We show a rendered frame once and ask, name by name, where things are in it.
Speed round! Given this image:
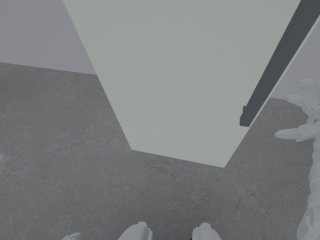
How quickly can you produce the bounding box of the right robot forearm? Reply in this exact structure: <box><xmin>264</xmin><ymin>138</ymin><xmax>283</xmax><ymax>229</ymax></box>
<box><xmin>307</xmin><ymin>138</ymin><xmax>320</xmax><ymax>208</ymax></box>

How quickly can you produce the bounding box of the right robot thigh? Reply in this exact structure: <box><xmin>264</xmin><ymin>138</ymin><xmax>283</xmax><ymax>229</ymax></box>
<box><xmin>192</xmin><ymin>226</ymin><xmax>222</xmax><ymax>240</ymax></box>

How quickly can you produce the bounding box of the robot thigh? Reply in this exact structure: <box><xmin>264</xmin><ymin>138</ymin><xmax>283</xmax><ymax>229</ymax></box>
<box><xmin>192</xmin><ymin>226</ymin><xmax>222</xmax><ymax>240</ymax></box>
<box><xmin>118</xmin><ymin>224</ymin><xmax>153</xmax><ymax>240</ymax></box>

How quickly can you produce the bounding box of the fridge door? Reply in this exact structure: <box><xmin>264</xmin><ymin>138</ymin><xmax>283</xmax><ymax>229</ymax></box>
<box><xmin>63</xmin><ymin>0</ymin><xmax>320</xmax><ymax>168</ymax></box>

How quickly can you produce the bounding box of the handle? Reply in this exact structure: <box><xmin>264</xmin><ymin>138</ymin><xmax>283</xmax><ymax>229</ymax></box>
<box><xmin>239</xmin><ymin>0</ymin><xmax>320</xmax><ymax>127</ymax></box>

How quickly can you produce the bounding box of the left robot thigh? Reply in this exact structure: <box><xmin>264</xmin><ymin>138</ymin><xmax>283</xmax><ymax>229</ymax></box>
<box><xmin>118</xmin><ymin>224</ymin><xmax>153</xmax><ymax>240</ymax></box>

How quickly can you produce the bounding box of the right robot upper arm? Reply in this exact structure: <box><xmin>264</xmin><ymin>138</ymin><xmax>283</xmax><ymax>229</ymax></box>
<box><xmin>296</xmin><ymin>206</ymin><xmax>320</xmax><ymax>240</ymax></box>

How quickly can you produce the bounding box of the right robot hand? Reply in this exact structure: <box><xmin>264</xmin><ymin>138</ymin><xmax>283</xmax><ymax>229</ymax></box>
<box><xmin>274</xmin><ymin>79</ymin><xmax>320</xmax><ymax>142</ymax></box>

